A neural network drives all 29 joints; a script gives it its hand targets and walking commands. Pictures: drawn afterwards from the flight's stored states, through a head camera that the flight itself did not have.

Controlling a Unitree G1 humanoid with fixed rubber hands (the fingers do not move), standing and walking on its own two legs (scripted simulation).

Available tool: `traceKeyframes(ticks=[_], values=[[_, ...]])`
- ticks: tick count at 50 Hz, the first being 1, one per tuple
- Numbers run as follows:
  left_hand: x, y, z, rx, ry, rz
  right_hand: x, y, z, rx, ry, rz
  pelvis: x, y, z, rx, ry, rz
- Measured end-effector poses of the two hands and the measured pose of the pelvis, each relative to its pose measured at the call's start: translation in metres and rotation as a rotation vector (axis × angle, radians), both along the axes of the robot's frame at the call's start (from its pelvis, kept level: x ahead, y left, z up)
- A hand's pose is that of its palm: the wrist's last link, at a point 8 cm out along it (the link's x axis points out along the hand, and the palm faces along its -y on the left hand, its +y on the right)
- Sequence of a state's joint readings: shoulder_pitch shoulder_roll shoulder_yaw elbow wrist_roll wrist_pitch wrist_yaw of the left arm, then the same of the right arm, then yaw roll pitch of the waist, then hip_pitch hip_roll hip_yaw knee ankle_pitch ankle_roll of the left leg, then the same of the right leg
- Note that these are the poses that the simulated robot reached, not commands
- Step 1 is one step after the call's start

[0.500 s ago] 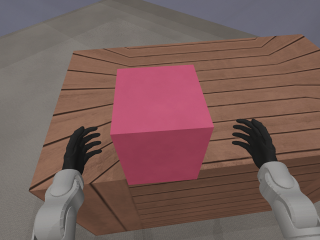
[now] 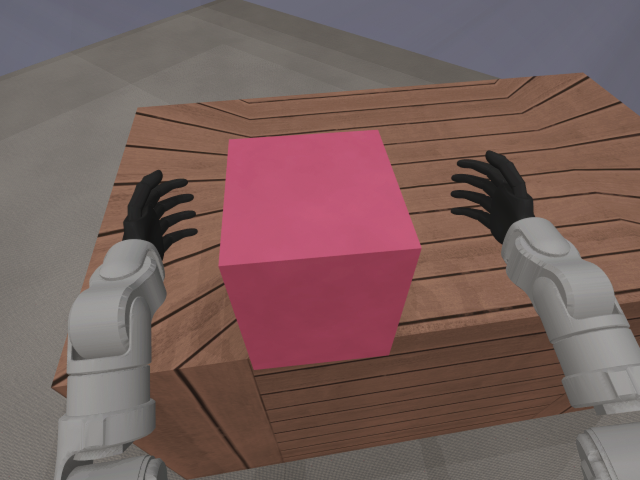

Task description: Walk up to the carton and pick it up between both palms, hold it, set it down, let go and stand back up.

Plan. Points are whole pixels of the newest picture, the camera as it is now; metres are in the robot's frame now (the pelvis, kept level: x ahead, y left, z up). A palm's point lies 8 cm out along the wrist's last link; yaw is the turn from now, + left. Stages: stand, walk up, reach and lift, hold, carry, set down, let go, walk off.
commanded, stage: reach and lift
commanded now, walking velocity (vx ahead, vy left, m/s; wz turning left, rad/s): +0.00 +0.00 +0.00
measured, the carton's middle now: (313, 253) +0.39 +0.04 +0.05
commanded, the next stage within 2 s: none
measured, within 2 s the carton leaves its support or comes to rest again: neither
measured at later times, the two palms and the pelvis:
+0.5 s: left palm (138, 178) +0.39 +0.23 +0.19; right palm (497, 153) +0.43 -0.18 +0.20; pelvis +0.00 +0.00 +0.00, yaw +1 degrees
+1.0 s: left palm (174, 250) +0.38 +0.22 +0.08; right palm (454, 224) +0.42 -0.15 +0.09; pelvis +0.00 +0.00 +0.00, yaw +2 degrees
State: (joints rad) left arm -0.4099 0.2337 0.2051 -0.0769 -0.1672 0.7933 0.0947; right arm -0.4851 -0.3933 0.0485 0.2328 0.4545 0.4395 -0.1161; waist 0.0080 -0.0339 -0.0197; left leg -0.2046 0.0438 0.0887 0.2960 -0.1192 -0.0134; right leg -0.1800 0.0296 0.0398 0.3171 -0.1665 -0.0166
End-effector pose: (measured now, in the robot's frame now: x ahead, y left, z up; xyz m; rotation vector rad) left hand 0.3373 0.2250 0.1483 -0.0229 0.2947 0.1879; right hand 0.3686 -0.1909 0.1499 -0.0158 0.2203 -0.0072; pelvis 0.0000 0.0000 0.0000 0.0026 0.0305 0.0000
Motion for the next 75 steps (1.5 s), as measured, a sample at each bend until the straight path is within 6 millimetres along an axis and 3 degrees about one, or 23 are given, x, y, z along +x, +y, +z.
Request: traceKeyframes(ticks=[27,32,41,45,58,75], values=[[0.058,0.01,0.044,0.029,-0.009,0.006,0.066,0.014,0.046,0.007,0.028,0.009,-0.001,-0.002,-0.001,-0.013,0.051,0.022],[0.058,0.012,0.027,0.032,0.004,0.003,0.066,0.021,0.03,-0.001,0.053,0.007,0.0,-0.002,-0.001,-0.015,0.036,0.028],[0.039,0.009,-0.044,0.015,0.074,0.009,0.048,0.032,-0.037,0.003,0.116,-0.013,-0.001,0.001,-0.002,-0.019,0.043,0.04],[0.036,0.004,-0.062,0.013,0.068,0.021,0.045,0.035,-0.056,0.008,0.11,-0.017,-0.002,0.002,-0.003,-0.022,0.075,0.039],[0.051,-0.011,-0.066,0.018,0.002,0.014,0.057,0.038,-0.064,-0.023,0.067,-0.021,0.005,0.0,-0.005,-0.022,0.107,0.034],[0.049,-0.031,-0.076,-0.004,-0.024,0.009,0.051,0.061,-0.07,-0.009,0.07,-0.017,0.002,-0.001,-0.005,-0.023,0.104,0.033]])
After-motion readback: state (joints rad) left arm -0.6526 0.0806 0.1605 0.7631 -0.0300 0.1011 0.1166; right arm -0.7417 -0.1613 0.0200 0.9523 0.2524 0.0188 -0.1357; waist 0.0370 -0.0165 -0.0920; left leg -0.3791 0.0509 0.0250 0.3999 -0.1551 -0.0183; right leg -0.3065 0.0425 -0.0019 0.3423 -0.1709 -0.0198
